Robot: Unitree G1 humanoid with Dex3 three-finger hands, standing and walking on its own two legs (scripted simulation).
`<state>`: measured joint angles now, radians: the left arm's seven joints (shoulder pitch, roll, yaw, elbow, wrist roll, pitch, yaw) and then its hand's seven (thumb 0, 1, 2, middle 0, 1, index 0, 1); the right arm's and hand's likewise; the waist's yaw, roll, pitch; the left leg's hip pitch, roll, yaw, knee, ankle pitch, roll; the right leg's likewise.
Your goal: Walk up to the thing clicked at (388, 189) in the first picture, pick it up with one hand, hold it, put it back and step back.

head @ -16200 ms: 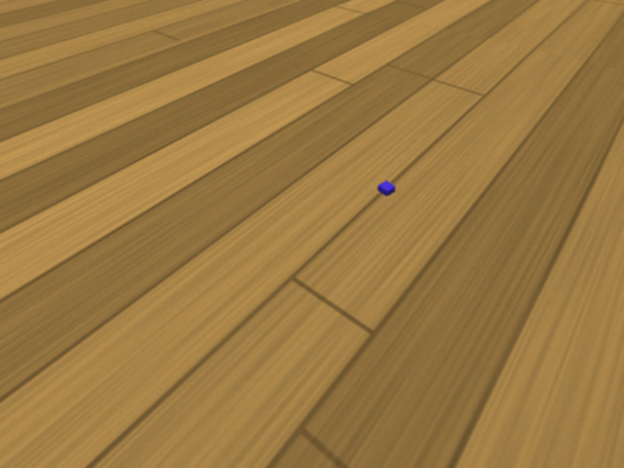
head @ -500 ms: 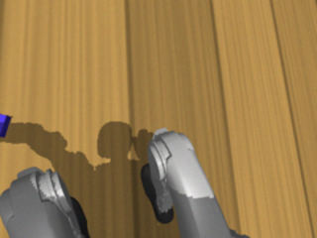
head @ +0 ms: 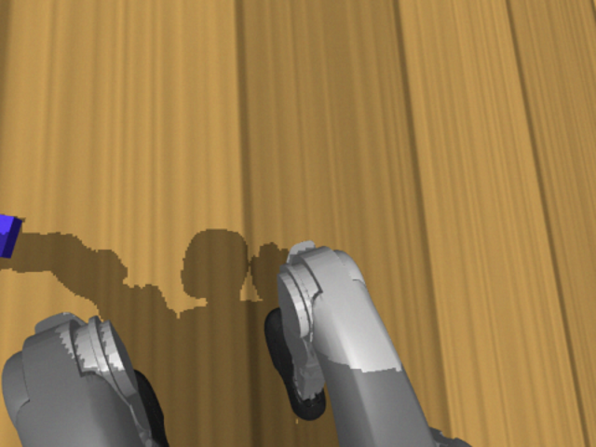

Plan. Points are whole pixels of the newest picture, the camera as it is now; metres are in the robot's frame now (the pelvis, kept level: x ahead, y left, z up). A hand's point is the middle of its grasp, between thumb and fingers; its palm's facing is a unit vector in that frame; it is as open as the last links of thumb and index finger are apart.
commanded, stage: rise first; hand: left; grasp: from above
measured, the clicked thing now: out of the picture +0.46 +0.32 -0.31
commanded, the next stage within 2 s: none
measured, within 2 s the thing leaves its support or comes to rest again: neither
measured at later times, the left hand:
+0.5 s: hand out of the picture +0.42 +0.35 -0.20, palm faces -0.07 -0.43 -0.90, open 13.9 cm
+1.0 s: hand out of the picture +0.42 +0.35 -0.20, palm faces -0.08 -0.43 -0.90, open 13.7 cm
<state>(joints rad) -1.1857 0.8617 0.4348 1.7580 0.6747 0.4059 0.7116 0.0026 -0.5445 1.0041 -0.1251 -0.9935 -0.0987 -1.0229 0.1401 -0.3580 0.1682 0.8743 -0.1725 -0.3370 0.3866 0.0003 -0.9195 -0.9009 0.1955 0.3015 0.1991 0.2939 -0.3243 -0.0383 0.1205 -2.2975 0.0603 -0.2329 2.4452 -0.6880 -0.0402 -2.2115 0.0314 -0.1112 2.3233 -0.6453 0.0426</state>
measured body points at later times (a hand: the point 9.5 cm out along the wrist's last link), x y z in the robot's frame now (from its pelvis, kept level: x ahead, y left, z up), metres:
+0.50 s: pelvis +0.00 +0.00 +0.00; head +0.27 +0.08 +0.35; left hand +0.43 +0.37 -0.15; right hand +0.00 -0.26 -0.07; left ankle +0.07 +0.14 -0.29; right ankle +0.11 -0.12 -0.29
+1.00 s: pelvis +0.00 +0.00 +0.01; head +0.27 +0.08 +0.35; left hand +0.42 +0.37 -0.15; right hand +0.00 -0.26 -0.07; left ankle +0.07 +0.14 -0.29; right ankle +0.11 -0.12 -0.29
